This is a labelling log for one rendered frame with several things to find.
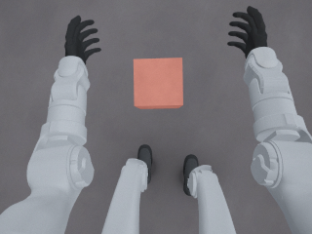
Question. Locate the left robot foot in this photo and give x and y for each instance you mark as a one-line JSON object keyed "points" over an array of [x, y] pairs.
{"points": [[145, 154]]}

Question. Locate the left robot forearm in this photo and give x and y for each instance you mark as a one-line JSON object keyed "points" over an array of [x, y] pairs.
{"points": [[67, 108]]}

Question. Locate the left robot shin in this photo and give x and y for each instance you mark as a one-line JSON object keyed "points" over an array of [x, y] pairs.
{"points": [[135, 161]]}

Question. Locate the right robot hand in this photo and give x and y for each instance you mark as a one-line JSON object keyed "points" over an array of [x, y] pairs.
{"points": [[255, 37]]}

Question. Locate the right robot upper arm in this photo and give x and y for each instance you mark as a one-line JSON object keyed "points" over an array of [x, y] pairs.
{"points": [[285, 169]]}

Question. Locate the carton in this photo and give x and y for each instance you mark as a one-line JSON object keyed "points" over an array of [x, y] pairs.
{"points": [[158, 83]]}

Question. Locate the right robot forearm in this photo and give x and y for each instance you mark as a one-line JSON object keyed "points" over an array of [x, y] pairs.
{"points": [[275, 116]]}

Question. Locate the left robot upper arm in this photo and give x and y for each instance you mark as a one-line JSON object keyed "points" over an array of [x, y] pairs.
{"points": [[56, 176]]}

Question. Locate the left robot hand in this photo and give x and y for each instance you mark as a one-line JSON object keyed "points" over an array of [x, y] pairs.
{"points": [[74, 45]]}

